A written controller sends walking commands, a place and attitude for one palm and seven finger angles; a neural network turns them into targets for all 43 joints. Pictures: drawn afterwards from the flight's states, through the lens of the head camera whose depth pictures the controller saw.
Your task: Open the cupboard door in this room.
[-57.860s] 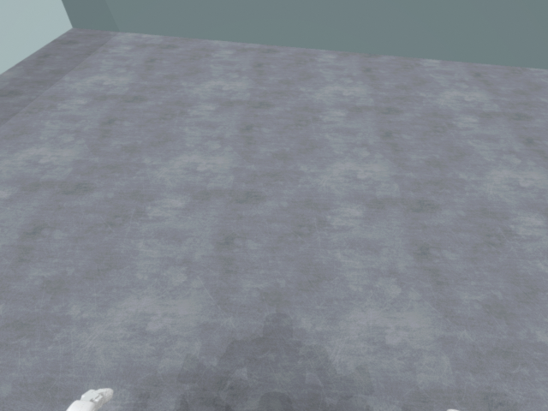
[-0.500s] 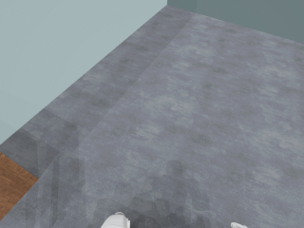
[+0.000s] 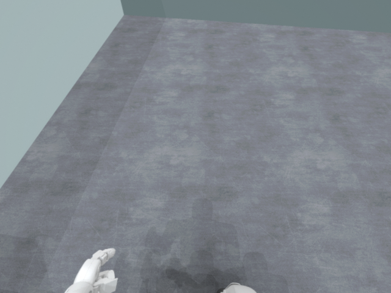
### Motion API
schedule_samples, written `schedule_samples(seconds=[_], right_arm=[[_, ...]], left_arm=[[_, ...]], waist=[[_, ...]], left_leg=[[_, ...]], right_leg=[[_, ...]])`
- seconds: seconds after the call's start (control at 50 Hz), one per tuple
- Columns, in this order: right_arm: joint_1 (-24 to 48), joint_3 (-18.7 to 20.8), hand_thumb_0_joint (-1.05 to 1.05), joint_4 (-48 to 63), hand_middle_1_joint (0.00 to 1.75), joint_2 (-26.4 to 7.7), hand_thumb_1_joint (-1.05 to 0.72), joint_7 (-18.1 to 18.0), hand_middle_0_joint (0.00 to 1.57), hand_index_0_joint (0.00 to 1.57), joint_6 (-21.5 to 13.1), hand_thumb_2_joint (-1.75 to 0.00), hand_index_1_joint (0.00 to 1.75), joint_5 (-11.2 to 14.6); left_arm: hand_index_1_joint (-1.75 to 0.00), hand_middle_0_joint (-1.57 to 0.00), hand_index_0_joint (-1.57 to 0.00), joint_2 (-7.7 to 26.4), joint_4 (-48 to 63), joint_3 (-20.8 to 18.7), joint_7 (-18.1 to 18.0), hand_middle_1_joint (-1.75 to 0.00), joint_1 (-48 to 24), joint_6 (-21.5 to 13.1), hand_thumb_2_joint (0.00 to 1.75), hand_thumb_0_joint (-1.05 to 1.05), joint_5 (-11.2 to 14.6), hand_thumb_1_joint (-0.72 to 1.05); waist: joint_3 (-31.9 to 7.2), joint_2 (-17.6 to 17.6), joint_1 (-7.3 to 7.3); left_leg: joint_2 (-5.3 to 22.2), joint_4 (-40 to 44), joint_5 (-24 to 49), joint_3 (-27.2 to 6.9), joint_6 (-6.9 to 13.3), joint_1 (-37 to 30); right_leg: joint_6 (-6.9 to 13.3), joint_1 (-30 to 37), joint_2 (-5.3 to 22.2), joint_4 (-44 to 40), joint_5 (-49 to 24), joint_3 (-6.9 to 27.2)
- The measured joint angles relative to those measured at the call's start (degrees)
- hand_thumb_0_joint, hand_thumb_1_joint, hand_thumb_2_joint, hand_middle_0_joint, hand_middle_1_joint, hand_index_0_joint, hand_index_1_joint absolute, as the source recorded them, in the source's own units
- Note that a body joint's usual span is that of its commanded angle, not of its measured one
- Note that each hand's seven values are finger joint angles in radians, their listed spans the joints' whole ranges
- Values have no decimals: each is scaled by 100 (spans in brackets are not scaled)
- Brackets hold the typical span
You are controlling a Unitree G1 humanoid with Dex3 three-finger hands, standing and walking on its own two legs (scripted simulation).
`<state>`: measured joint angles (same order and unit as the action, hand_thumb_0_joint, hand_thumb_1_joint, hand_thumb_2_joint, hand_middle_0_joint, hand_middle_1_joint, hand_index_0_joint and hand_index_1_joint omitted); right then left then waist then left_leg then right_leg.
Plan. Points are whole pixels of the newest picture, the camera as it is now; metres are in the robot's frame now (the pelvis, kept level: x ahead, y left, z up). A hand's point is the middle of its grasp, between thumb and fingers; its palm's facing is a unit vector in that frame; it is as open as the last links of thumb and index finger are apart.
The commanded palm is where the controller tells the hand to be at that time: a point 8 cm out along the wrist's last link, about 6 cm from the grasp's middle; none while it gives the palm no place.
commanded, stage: walk to a spot facing it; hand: left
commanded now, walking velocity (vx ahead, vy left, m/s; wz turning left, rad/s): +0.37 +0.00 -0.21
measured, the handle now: out of the picture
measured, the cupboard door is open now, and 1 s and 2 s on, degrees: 43 43 43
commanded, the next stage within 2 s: turn to face it in 0.60 s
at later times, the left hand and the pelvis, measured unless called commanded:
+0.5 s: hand (114, 255) +0.23 +0.21 -0.17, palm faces -0.03 -0.99 -0.16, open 7.3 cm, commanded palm none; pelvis +0.23 +0.02 +0.01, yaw -6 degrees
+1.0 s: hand (165, 149) +0.55 +0.09 -0.15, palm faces -0.13 -0.98 -0.15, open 7.4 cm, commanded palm none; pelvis +0.41 -0.05 +0.01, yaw -6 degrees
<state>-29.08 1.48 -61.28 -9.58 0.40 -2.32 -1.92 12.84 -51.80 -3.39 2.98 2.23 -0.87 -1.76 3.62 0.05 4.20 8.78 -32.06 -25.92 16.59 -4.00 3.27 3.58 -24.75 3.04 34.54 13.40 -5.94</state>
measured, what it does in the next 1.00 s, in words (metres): walks ahead: left foot, then right foot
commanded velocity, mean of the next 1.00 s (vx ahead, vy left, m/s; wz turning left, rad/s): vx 0.21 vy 0.00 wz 0.01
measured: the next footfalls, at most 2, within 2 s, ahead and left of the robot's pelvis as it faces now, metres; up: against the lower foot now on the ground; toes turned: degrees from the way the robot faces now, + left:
left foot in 0.38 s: +0.33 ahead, +0.11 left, +0.00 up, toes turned +4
right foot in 0.82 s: +0.47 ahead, -0.18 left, +0.00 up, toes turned -18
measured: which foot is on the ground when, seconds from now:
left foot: down 0.00-0.00, up 0.02-0.36, down 0.38-0.82, up 0.84-1.00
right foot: down 0.00-0.38, up 0.40-0.80, down 0.82-1.00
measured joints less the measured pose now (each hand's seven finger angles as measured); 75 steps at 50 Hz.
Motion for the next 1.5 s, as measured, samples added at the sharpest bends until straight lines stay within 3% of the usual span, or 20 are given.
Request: schedule_samples(seconds=[0.06, 0.12, 0.24, 0.36, 0.4, 0.44, 0.48, 0.54, 0.66, 0.78, 0.82, 0.88, 0.96, 1.02, 1.1, 1.14, 1.2, 1.3, 1.4, 1.5], right_arm=[[342, 19, 0, -153, 30, -36, -90, 21, 20, 20, 171, -90, 30, 91], [820, 79, 1, -29, 30, -76, -90, -13, 20, 20, 174, -90, 29, 87], [1580, 138, 0, 413, 29, -21, -91, 47, 20, 20, 63, -90, 29, 48], [2027, 138, 0, 597, 29, -54, -91, 134, 20, 20, -55, -90, 29, 42], [2107, 127, 0, 653, 29, -82, -91, 114, 20, 20, -182, -90, 29, -14], [2117, 89, 0, 697, 29, -45, -90, 70, 20, 20, -238, -90, 29, -47], [1963, 61, 0, 697, 29, 6, -90, 23, 20, 20, -251, -90, 29, -41], [1634, 53, -1, 537, 30, 91, -91, -65, 20, 20, -265, -89, 30, -6], [1037, 96, -1, 154, 30, -34, -93, -92, 20, 21, -166, -89, 30, 33], [637, 71, 0, -33, 30, -32, -92, -81, 20, 20, -38, -90, 30, 7], [422, 30, 0, -132, 30, 43, -91, -73, 20, 20, -15, -90, 30, 45], [456, 18, 0, -299, 30, 56, -91, -70, 20, 20, 166, -90, 30, 148], [785, 25, 0, -253, 30, 132, -91, -93, 20, 20, 314, -90, 29, 176], [1054, 34, 0, -51, 29, 196, -91, -54, 20, 20, 344, -90, 29, 160], [1364, 65, 0, 263, 29, 169, -91, 14, 20, 20, 332, -90, 29, 113], [1424, 91, 0, 441, 29, 46, -91, 46, 20, 20, 284, -90, 29, 77], [1624, 122, 0, 586, 29, 17, -91, 2, 20, 20, 255, -90, 29, 16], [1680, 114, 0, 746, 30, -65, -90, -97, 20, 20, 187, -90, 29, 28], [1714, 134, 0, 777, 30, -199, -90, -76, 20, 21, 246, -89, 30, 39], [1750, 227, 0, 804, 30, -347, -90, -18, 20, 21, 404, -89, 30, 38]], left_arm=[[-30, -19, -20, -117, -47, 2, -143, -30, 38, -201, 89, 0, 104, 91], [-30, -20, -20, -252, -224, 54, -249, -30, 367, -202, 89, 0, 135, 91], [-30, -20, -20, -141, -633, -74, -325, -30, 1004, -245, 89, -3, 122, 95], [-30, -20, -20, -90, -990, -24, -264, -30, 1583, -206, 89, -1, 94, 93], [-30, -20, -20, -113, -1070, -22, -250, -30, 1755, -151, 89, -1, 116, 93], [-30, -20, -20, -114, -1146, -2, -240, -30, 1778, -63, 89, 0, 110, 92], [-30, -20, -20, -114, -1170, 1, -220, -30, 1713, -14, 89, 0, 78, 92], [-30, -20, -19, -129, -1030, -23, -177, -30, 1472, 42, 89, 0, 43, 91], [-30, -19, -19, -268, -660, -34, -102, -30, 1048, 127, 89, 0, 30, 91], [-30, -19, -19, -211, -525, -17, -99, -30, 617, 143, 89, 0, 34, 91], [-30, -19, -19, -125, -481, 23, -133, -30, 530, -5, 89, 0, 22, 91], [-30, -19, -19, -220, -505, 75, -249, -30, 326, -204, 89, 0, 66, 91], [-30, -20, -20, -396, -468, 160, -371, -30, 249, -184, 89, 0, 94, 91], [-30, -20, -20, -441, -443, 97, -439, -30, 311, -117, 89, -1, 122, 92], [-30, -20, -20, -330, -409, 45, -427, -30, 340, -3, 89, -2, 82, 93], [-30, -20, -20, -307, -374, 36, -398, -30, 436, 93, 89, -2, 108, 93], [-30, -20, -20, -139, -377, -20, -389, -30, 515, 314, 89, -1, 116, 92], [-30, -20, -20, 36, -353, -105, -375, -30, 459, 387, 89, 0, 82, 91], [-30, -20, -19, 114, -171, -98, -392, -30, 465, 372, 89, 0, 112, 91], [-30, -19, -19, 105, -37, -43, -394, -30, 502, 348, 89, 0, 138, 91]], waist=[[191, -52, -57], [196, -52, -91], [-49, 59, -266], [-191, 71, -508], [-209, 101, -543], [-159, 179, -550], [-179, 205, -531], [-159, 216, -553], [-112, 96, -532], [43, 9, -207], [22, 88, -113], [100, -60, -73], [162, -45, -56], [81, 132, -90], [-3, 280, -145], [-93, 209, -169], [-144, 304, -190], [-129, 210, -285], [-45, 31, -372], [18, -191, -317]], left_leg=[[-41, -2711, -296, -886, 154, 1091], [-98, -3472, 139, -1168, 144, 1992], [-89, -1903, 945, -1205, 94, 2721], [-334, -253, 1468, -1062, 215, 2222], [-418, -203, 1662, -994, 476, 2067], [-450, -490, 1306, -829, 647, 1946], [-489, -347, 1104, -734, 676, 1681], [-554, 216, 1183, -648, 618, 1192], [-541, 1059, 1176, -390, 533, 365], [-348, 861, 609, -160, 253, -55], [-286, 347, 230, -231, 148, 10], [-258, -1592, -614, -918, 236, 807], [-393, -2948, -542, -1213, 183, 1823], [-388, -2589, -245, -1107, 139, 2196], [-386, -1321, 516, -915, 121, 2118], [-408, -599, 1097, -966, 267, 1930], [-550, -925, 788, -999, 669, 2076], [-743, -276, 1054, -1260, 669, 1854], [-828, 237, 1332, -1568, 605, 1632], [-876, 135, 1307, -1967, 428, 1680]], right_leg=[[-18, 183, -164, 324, 268, 3], [-64, 706, -310, -230, 160, 59], [-68, 1569, -463, -1144, 147, 163], [-265, 2209, -467, -1062, 776, 235], [-247, 1956, -371, -125, 1203, 293], [-154, 1273, -328, 1664, 1389, 460], [-139, 578, -255, 2969, 1098, 454], [-222, -217, -46, 3484, 499, 424], [-370, -905, 268, 2187, -252, 332], [-320, -481, 206, 501, -455, 65], [-246, 2, 168, -94, -836, 37], [-198, 155, 99, 175, 67, -164], [-245, 595, 148, -209, -4, -477], [-287, 849, 229, -482, -5, -656], [-425, 981, 386, -269, 274, -919], [-526, 884, 457, 200, 604, -1035], [-643, 268, 348, 1722, 1611, -326], [-775, -390, 97, 3052, 1112, 309], [-850, -318, 13, 2380, 994, 512], [-778, 298, -135, 778, 853, 506]])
